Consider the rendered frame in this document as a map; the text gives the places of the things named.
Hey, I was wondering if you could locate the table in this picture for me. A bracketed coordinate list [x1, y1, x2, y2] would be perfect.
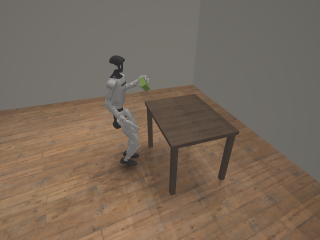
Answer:
[145, 94, 240, 196]

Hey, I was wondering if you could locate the robot right upper arm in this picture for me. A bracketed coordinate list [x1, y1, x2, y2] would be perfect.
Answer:
[104, 79, 117, 106]

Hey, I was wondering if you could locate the robot left forearm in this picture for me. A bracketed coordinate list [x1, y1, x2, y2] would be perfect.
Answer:
[126, 80, 139, 90]

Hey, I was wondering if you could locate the robot shin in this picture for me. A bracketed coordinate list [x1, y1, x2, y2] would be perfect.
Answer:
[127, 139, 131, 149]
[124, 142, 140, 162]

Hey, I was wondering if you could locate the sponge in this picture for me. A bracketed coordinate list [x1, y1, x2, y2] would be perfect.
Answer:
[139, 77, 150, 92]

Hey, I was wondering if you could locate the left robot hand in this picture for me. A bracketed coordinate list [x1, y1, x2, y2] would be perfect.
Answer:
[137, 75, 150, 87]

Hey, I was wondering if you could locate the robot left shin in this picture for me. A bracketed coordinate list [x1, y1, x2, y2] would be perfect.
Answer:
[127, 139, 131, 149]

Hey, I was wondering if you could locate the right robot hand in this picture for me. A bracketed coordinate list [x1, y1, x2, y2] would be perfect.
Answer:
[123, 119, 140, 133]

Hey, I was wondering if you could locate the robot right forearm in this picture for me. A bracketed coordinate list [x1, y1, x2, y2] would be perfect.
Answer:
[105, 101, 126, 123]

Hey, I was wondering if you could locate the robot right shin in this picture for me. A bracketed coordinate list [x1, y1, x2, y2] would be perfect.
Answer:
[124, 142, 140, 162]

